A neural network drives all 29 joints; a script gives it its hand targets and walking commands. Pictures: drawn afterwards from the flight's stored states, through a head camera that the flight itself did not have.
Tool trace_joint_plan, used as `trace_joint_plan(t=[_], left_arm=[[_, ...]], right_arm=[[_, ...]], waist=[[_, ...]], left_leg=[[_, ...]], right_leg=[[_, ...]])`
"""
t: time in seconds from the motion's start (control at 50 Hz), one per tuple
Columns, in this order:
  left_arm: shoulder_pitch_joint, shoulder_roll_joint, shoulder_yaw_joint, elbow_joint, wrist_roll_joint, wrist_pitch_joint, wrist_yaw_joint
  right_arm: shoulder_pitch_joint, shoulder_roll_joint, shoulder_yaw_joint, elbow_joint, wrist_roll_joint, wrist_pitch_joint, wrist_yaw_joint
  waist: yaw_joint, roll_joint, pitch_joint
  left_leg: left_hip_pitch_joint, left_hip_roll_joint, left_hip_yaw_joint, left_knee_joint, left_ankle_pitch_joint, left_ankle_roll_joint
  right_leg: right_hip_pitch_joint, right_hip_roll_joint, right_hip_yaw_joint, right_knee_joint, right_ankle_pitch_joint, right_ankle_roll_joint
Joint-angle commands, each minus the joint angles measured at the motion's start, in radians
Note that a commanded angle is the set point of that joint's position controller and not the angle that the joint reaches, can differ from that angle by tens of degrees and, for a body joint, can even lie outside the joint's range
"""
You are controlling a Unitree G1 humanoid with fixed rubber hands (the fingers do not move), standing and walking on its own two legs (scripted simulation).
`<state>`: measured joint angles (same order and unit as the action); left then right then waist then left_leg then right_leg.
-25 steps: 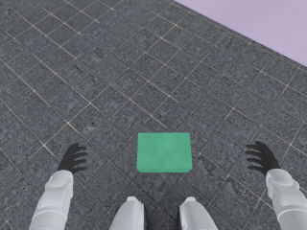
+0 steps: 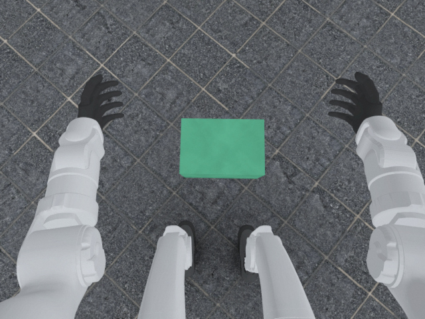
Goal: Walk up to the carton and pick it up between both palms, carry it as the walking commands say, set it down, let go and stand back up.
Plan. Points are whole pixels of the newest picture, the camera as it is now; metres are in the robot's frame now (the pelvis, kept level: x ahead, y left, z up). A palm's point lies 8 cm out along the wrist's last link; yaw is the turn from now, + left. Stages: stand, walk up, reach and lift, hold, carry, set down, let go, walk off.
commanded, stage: reach and lift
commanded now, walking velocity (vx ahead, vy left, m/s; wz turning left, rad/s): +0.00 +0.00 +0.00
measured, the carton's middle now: (221, 150) +0.49 -0.02 -0.58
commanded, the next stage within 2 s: none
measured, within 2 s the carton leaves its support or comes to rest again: neither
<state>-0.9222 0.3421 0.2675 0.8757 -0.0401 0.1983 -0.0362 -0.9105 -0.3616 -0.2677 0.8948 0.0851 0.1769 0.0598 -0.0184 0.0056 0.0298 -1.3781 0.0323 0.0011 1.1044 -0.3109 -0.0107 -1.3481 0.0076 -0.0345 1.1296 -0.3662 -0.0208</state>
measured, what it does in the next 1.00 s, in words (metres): lowers itself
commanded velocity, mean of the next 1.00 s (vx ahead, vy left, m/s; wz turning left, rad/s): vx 0.00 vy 0.00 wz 0.00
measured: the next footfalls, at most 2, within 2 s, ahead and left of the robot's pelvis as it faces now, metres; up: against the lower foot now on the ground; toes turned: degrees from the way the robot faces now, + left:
none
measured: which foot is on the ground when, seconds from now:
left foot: down 0.00-1.00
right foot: down 0.00-1.00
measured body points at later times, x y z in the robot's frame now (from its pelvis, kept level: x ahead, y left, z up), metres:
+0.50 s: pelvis +0.01 +0.01 -0.05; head +0.31 +0.00 +0.29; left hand +0.51 +0.23 -0.17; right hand +0.50 -0.26 -0.16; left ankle +0.09 +0.13 -0.63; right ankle +0.07 -0.11 -0.63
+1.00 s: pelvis -0.03 +0.00 -0.19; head +0.31 -0.01 +0.10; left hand +0.51 +0.23 -0.32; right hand +0.50 -0.25 -0.32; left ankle +0.09 +0.13 -0.63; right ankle +0.07 -0.11 -0.63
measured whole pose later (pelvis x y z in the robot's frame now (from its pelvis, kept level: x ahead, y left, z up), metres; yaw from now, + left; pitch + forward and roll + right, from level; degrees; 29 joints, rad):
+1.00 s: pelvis -0.03 +0.00 -0.19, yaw +0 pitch +46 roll +1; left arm -1.18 0.40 0.26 0.90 -0.12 0.17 0.01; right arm -1.19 -0.43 -0.24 0.93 0.12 0.16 0.03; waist -0.01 0.01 0.04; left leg -2.15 0.03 0.00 1.81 -0.46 -0.01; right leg -2.13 0.00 -0.02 1.86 -0.53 -0.03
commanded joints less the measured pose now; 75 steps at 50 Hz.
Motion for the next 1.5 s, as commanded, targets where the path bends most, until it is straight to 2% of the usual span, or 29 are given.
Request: trace_joint_plan(t=[0.0, 0.04, 0.14, 0.22, 0.32, 0.44, 0.52, 0.74, 0.9, 1.2, 1.48], left_arm=[[-0.244, 0.154, 0.027, -0.077, -0.011, -0.042, 0.005], [-0.266, 0.151, 0.033, -0.081, -0.016, -0.053, 0.004], [-0.207, 0.117, 0.044, -0.140, -0.011, -0.078, 0.003], [-0.172, 0.098, 0.065, -0.188, 0.006, -0.086, -0.002], [-0.163, 0.081, 0.074, -0.192, 0.009, -0.091, -0.010], [-0.226, 0.074, 0.066, -0.127, 0.001, -0.080, -0.005], [-0.280, 0.096, 0.058, -0.111, -0.008, -0.065, 0.011], [-0.409, 0.185, 0.026, -0.159, -0.050, -0.034, 0.041], [-0.473, 0.211, 0.014, -0.095, -0.077, -0.044, 0.042], [-0.550, 0.229, -0.037, 0.024, -0.137, -0.112, 0.083], [-0.610, 0.231, -0.106, 0.132, -0.198, -0.171, 0.111]], right_arm=[[-0.257, -0.167, -0.031, -0.074, 0.000, -0.039, -0.001], [-0.281, -0.169, -0.045, -0.072, -0.010, -0.049, 0.003], [-0.212, -0.166, -0.091, -0.106, -0.039, -0.075, 0.017], [-0.185, -0.153, -0.100, -0.163, -0.047, -0.084, 0.035], [-0.180, -0.137, -0.095, -0.168, -0.046, -0.086, 0.050], [-0.252, -0.145, -0.084, -0.088, -0.037, -0.081, 0.055], [-0.311, -0.173, -0.077, -0.064, -0.031, -0.072, 0.046], [-0.440, -0.234, -0.036, -0.121, 0.005, -0.030, 0.004], [-0.496, -0.234, -0.002, -0.085, 0.034, -0.026, -0.024], [-0.564, -0.252, 0.071, 0.003, 0.100, -0.092, -0.069], [-0.619, -0.256, 0.144, 0.099, 0.159, -0.145, -0.096]], waist=[[-0.002, -0.003, -0.918], [-0.009, -0.001, -0.984], [-0.026, 0.024, -1.146], [-0.012, 0.029, -1.159], [-0.007, 0.014, -1.097], [-0.006, 0.005, -0.993], [-0.008, 0.003, -1.031], [-0.003, 0.002, -1.176], [0.000, -0.009, -1.095], [-0.012, -0.012, -0.982], [-0.022, -0.003, -0.857]], left_leg=[[0.433, -0.062, -0.005, -0.037, 0.167, -0.004], [0.421, -0.064, -0.007, -0.023, 0.231, -0.006], [0.470, -0.067, -0.014, 0.008, 0.462, -0.014], [0.451, -0.064, -0.017, 0.018, 0.531, -0.015], [0.352, -0.065, -0.016, 0.036, 0.485, -0.015], [0.200, -0.066, -0.006, 0.128, 0.300, -0.024], [0.151, -0.072, 0.008, 0.226, 0.217, -0.030], [0.004, -0.074, 0.048, 0.462, 0.121, -0.031], [-0.163, -0.062, 0.049, 0.583, 0.040, -0.018], [-0.242, -0.045, 0.022, 0.804, 0.049, -0.004], [-0.278, -0.031, -0.005, 0.961, 0.070, -0.012]], right_leg=[[0.339, 0.031, 0.030, -0.109, 0.219, 0.044], [0.335, 0.033, 0.034, -0.096, 0.285, 0.042], [0.317, 0.043, 0.036, -0.072, 0.500, 0.036], [0.255, 0.043, 0.040, -0.063, 0.540, 0.038], [0.173, 0.041, 0.038, -0.029, 0.496, 0.045], [-0.019, 0.040, 0.013, 0.070, 0.305, 0.043], [-0.101, 0.044, -0.008, 0.165, 0.216, 0.043], [-0.133, 0.046, -0.014, 0.396, 0.153, 0.041], [-0.187, 0.029, 0.011, 0.513, 0.091, 0.033], [-0.284, -0.008, 0.040, 0.732, 0.084, 0.032], [-0.385, -0.029, 0.061, 0.884, 0.089, 0.036]])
